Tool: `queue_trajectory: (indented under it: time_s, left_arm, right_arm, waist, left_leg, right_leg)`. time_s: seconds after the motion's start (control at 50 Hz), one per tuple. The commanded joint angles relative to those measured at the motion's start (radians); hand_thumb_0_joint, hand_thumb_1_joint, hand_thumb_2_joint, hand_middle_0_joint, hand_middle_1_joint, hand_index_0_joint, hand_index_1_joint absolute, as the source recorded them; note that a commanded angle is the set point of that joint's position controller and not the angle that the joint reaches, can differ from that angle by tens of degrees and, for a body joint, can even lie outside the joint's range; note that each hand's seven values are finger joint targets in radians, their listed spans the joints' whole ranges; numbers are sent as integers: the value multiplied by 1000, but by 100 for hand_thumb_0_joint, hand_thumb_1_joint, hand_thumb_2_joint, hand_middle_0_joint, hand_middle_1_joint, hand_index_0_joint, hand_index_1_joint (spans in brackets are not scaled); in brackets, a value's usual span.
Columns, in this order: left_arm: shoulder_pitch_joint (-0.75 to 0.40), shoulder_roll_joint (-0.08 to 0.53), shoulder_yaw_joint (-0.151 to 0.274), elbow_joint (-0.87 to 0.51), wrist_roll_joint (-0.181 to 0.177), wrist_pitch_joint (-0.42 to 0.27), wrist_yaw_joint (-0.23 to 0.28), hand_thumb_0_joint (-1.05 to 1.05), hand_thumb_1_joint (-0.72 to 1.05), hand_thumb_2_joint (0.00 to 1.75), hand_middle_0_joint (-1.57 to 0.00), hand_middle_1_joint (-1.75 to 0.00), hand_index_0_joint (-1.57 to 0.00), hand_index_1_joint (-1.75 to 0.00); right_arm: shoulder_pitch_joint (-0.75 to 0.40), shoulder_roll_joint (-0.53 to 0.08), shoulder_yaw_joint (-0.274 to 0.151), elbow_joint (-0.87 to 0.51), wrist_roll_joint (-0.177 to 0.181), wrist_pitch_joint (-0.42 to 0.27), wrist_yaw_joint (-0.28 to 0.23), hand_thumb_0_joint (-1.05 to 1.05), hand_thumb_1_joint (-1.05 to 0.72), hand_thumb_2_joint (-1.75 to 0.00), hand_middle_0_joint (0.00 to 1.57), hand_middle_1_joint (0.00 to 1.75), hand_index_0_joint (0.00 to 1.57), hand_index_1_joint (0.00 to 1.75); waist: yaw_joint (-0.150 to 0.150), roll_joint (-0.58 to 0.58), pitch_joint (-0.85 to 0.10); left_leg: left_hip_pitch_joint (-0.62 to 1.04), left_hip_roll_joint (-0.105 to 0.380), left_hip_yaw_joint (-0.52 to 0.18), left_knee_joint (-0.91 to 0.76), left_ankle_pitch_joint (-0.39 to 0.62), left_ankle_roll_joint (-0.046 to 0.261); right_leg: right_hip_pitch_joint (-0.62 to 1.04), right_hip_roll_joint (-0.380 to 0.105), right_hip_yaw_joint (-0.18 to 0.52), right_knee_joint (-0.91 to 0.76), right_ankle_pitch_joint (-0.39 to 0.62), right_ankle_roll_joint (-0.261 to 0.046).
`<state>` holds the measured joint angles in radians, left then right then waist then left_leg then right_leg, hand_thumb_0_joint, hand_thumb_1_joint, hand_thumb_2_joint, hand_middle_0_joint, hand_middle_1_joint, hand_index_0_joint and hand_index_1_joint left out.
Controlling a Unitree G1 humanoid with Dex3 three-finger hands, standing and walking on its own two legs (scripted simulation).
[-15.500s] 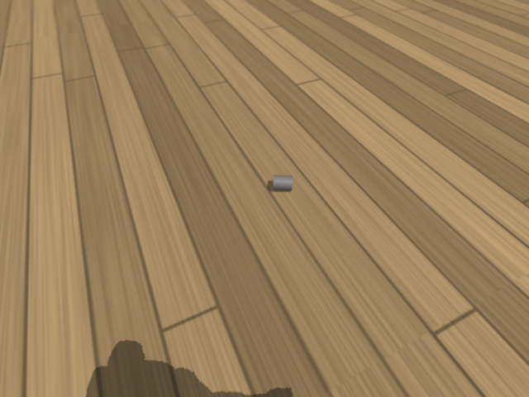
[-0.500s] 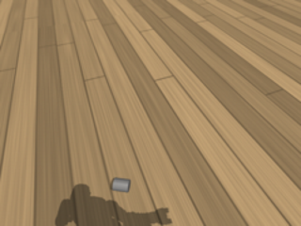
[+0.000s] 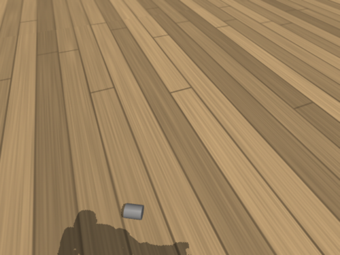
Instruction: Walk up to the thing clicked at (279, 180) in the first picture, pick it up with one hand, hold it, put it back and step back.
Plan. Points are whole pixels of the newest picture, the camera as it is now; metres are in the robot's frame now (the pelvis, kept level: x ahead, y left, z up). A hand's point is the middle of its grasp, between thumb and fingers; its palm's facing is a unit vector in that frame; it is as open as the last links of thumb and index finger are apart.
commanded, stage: walk up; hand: left
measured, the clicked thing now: (133, 211) +0.48 +0.22 -0.74
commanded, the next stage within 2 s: none
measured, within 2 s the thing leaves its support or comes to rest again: neither
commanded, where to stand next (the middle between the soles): +0.09 -0.01 m, yaw -1 degrees
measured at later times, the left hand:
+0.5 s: hand out of the picture +0.13 +0.30 -0.17, palm faces -0.03 -0.93 -0.36, open 7.4 cm
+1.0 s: hand (86, 228) +0.23 +0.26 -0.17, palm faces +0.01 -0.93 -0.36, open 7.4 cm
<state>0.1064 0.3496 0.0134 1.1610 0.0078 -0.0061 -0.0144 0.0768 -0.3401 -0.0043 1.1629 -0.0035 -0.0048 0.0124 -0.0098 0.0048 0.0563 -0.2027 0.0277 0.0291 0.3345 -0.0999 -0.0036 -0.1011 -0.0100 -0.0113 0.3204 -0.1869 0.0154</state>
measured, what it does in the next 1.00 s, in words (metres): steps on the spot: right foot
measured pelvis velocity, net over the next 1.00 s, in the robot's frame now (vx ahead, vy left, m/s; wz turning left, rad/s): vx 0.05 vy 0.01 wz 0.08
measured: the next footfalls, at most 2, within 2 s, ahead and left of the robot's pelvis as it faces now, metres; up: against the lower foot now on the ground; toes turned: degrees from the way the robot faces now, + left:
right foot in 0.68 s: +0.22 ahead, -0.11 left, +0.00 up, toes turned -1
left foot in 1.02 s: +0.05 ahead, +0.13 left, +0.00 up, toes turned +3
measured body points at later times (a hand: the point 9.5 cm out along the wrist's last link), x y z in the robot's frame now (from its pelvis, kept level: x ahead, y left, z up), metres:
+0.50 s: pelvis +0.08 +0.02 -0.01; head +0.11 +0.04 +0.44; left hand +0.13 +0.35 -0.14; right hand +0.13 -0.30 -0.12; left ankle +0.06 +0.12 -0.75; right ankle +0.06 -0.12 -0.70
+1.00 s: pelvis +0.05 +0.01 -0.04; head +0.13 +0.02 +0.40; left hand +0.23 +0.31 -0.15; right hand +0.17 -0.30 -0.16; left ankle +0.01 +0.13 -0.74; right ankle +0.18 -0.11 -0.75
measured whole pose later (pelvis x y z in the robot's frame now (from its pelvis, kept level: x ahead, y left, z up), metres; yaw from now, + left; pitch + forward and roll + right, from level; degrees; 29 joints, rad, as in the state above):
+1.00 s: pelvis +0.05 +0.01 -0.04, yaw +4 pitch -1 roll +0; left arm -0.02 0.35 0.03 0.75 0.03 0.06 0.01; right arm 0.15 -0.39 -0.04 0.85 0.00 0.05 -0.03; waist -0.02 -0.01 0.20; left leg -0.32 -0.02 -0.03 0.85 -0.49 -0.02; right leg -0.50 -0.06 -0.07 0.71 -0.19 -0.01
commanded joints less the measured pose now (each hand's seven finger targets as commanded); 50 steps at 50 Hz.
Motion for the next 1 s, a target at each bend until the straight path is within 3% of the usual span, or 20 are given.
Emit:
queue_trajectory:
  time_s: [0.0,0.04,0.06,0.1,0.16,0.2,0.24,0.3,0.32,0.34,0.36,0.48,0.56,0.6,0.64,0.68,0.7,0.78,0.88,0.98]
  left_arm:
    - [-44,213,36,-62,-1,-19,15,0,90,90,-20,-30,-20,-30]
    - [-35,213,36,-63,-2,-18,15,0,90,90,-20,-30,-20,-30]
    - [32,257,56,-91,18,-30,3,0,90,90,-20,-30,-20,-30]
    - [44,258,67,-102,33,-31,-3,0,90,90,-20,-30,-20,-30]
    - [113,257,72,-118,30,-45,6,0,90,90,-20,-30,-20,-30]
    - [113,324,97,-151,35,-55,10,0,90,90,-20,-30,-20,-30]
    - [67,335,105,-193,36,-54,6,0,90,90,-20,-30,-20,-30]
    - [-2,244,68,-241,21,-34,-1,0,90,90,-20,-30,-20,-30]
    - [29,181,51,-248,6,-31,0,0,90,90,-20,-30,-20,-30]
    - [49,181,52,-249,7,-31,8,0,90,90,-20,-30,-20,-30]
    - [61,253,71,-236,12,-31,19,0,90,90,-20,-30,-20,-30]
    - [116,199,54,-218,-21,-5,20,0,90,90,-20,-30,-20,-30]
    - [63,204,66,-257,-20,17,38,0,90,90,-20,-30,-20,-30]
    - [81,209,74,-261,-11,23,36,0,90,90,-20,-30,-20,-30]
    - [85,272,89,-271,2,14,35,0,90,90,-20,-30,-20,-30]
    - [71,331,97,-310,-5,15,40,0,90,90,-20,-30,-20,-30]
    - [49,332,98,-337,1,16,45,0,90,90,-20,-30,-20,-30]
    - [-71,246,90,-413,20,41,55,0,90,90,-20,-30,-20,-30]
    - [-22,238,100,-444,41,61,56,0,90,90,-20,-30,-20,-30]
    - [-78,263,102,-460,5,84,35,0,90,90,-20,-30,-20,-30]
  right_arm:
    - [-51,-221,-40,-58,0,-23,-10,0,-90,-90,20,30,20,30]
    - [-53,-220,-41,-60,0,-23,-10,0,-90,-90,20,30,20,30]
    - [30,-285,-78,-90,-18,-24,6,0,-90,-90,20,30,20,30]
    - [29,-279,-87,-113,-32,-15,18,0,-90,-90,20,30,20,30]
    - [-38,-215,-86,-177,-36,-23,22,0,-90,-90,20,30,20,30]
    - [-40,-219,-93,-210,-36,-25,27,0,-90,-90,20,30,20,30]
    - [17,-231,-99,-219,-31,-28,35,0,-90,-90,20,30,20,30]
    - [156,-225,-115,-169,-34,-51,19,0,-90,-90,20,30,20,30]
    - [201,-290,-131,-167,-46,-61,8,0,-90,-90,20,30,20,30]
    - [242,-382,-150,-179,-44,-66,7,0,-90,-90,20,30,20,30]
    - [250,-387,-152,-192,-23,-66,5,0,-90,-90,20,30,20,30]
    - [94,-247,-85,-263,-10,-60,-34,0,-90,-90,20,30,20,30]
    - [99,-270,-98,-290,8,2,-47,0,-90,-90,20,30,20,30]
    - [78,-276,-103,-311,19,22,-48,0,-90,-90,20,30,20,30]
    - [84,-233,-91,-325,39,32,-48,0,-90,-90,20,30,20,30]
    - [158,-199,-81,-319,42,59,-61,0,-90,-90,20,30,20,30]
    - [179,-226,-92,-315,30,69,-68,0,-90,-90,20,30,20,30]
    - [207,-250,-100,-321,31,63,-60,0,-90,-90,20,30,20,30]
    - [179,-231,-87,-347,10,46,-63,0,-90,-90,20,30,20,30]
    - [269,-241,-108,-310,-31,27,-48,0,-90,-90,20,30,20,30]
  waist:
    - [0,-1,-86]
    - [3,1,-83]
    - [-1,16,-178]
    - [6,24,-30]
    - [49,-91,67]
    - [55,-161,45]
    - [31,-165,36]
    - [-63,-82,17]
    - [-68,131,-26]
    - [-75,258,-16]
    - [-65,147,-12]
    - [23,132,-17]
    - [-5,219,-23]
    - [12,168,-72]
    - [31,-17,-132]
    - [39,-247,-174]
    - [26,-217,-155]
    - [-2,-168,-177]
    - [47,-221,-185]
    - [-20,-169,-155]
  left_leg:
    - [81,108,-127,-56,-21,21]
    - [93,106,-125,-58,-27,19]
    - [123,54,-97,-9,-445,64]
    - [-21,61,-142,-3,-630,73]
    - [-176,11,-53,170,-271,43]
    - [-282,19,-50,329,-270,21]
    - [-231,48,-66,309,-337,28]
    - [126,-6,-21,28,-163,36]
    - [266,127,-255,-71,-167,79]
    - [324,314,-537,-115,-125,174]
    - [274,360,-547,-67,51,252]
    - [124,209,-123,75,674,164]
    - [88,165,-97,166,746,154]
    - [67,141,-90,245,625,136]
    - [-1,55,-41,400,335,57]
    - [-153,-140,-88,800,-579,22]
    - [-148,-108,-149,921,-616,15]
    - [-200,-104,-139,1016,-453,-15]
    - [-237,-62,-61,659,-456,-30]
    - [9,-53,-24,207,-178,15]
  right_leg:
    - [-46,-116,96,-80,31,-36]
    - [-61,-116,97,-79,34,-35]
    - [-25,-64,73,-42,-358,-68]
    - [-141,-80,130,-18,-549,-90]
    - [-26,-171,259,-116,-371,-145]
    - [72,-287,371,-171,-262,-211]
    - [19,-291,330,-158,-381,-225]
    - [-184,-147,99,101,-63,-130]
    - [-329,-27,-24,364,-21,-71]
    - [-496,79,-14,533,-371,-46]
    - [-454,25,101,626,-406,-53]
    - [-255,-12,89,496,-234,-33]
    - [-233,18,-23,396,-123,-31]
    - [-155,18,-45,265,-10,-48]
    - [-43,-87,54,182,532,-96]
    - [4,-395,389,110,935,-328]
    - [-56,-412,413,130,898,-368]
    - [-110,-254,161,194,644,-295]
    - [9,-246,153,239,567,-285]
    - [-256,-234,193,313,147,-173]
